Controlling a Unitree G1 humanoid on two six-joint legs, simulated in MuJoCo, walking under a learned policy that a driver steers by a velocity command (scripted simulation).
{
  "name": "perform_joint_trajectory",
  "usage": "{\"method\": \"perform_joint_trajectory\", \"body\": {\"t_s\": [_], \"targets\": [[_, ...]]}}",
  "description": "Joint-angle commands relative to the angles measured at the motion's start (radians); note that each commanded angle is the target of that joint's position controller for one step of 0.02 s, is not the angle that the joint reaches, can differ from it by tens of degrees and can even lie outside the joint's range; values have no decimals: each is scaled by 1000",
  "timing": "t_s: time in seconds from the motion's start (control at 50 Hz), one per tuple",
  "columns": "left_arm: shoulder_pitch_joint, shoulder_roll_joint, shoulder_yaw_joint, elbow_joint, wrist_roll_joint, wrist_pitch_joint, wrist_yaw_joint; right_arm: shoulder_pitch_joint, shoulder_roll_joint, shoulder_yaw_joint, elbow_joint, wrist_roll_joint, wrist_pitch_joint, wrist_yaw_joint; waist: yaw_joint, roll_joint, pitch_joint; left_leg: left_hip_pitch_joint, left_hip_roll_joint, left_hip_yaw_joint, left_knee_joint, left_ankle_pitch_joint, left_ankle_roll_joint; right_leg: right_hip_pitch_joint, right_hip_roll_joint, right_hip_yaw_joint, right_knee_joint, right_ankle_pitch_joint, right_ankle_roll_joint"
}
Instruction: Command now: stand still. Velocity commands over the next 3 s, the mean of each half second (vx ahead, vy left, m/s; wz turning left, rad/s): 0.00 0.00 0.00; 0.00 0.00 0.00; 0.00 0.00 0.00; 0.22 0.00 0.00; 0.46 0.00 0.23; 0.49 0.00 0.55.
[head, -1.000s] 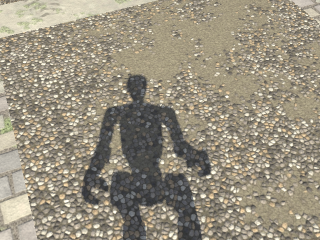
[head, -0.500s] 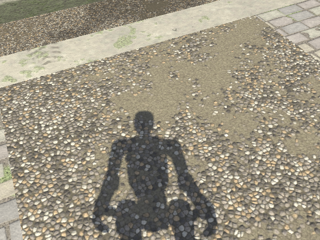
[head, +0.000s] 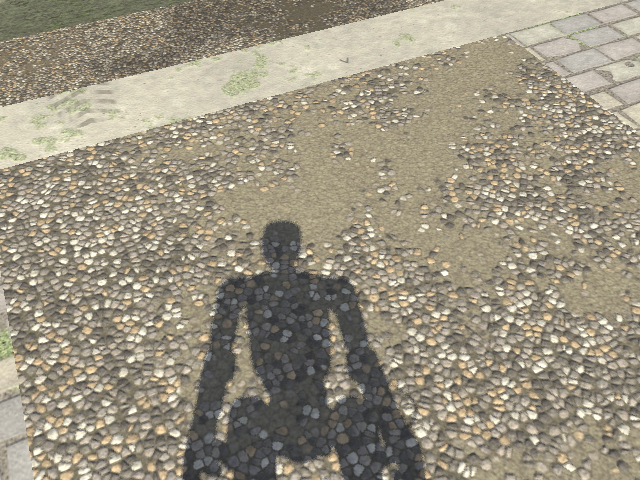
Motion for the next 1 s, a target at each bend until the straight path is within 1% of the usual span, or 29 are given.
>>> {"method": "perform_joint_trajectory", "body": {"t_s": [0.02, 0.2, 0.42, 1.0], "targets": [[58, 78, 10, 0, 0, -4, 3, 65, -76, -8, 2, 0, -5, -3, 0, -2, 45, -48, 133, -121, -63, 125, 16, -23, -116, 116, -62, 108, -23], [81, 59, 5, 30, 0, -4, 4, 89, -54, -1, 21, 0, -7, -4, 1, 2, 53, -63, 134, -121, -65, 104, 16, -33, -111, 116, -62, 84, -21], [105, 42, 1, 51, -1, -4, 5, 120, -37, 3, 28, -1, -11, -5, 2, 4, 59, -75, 135, -122, -65, 94, 18, -42, -109, 115, -57, 73, -19], [138, 18, 0, 70, -2, -6, 8, 167, -13, 2, 19, -1, -19, -6, 2, 5, 64, -72, 138, -121, -58, 136, 21, -41, -108, 110, -39, 94, -12]]}}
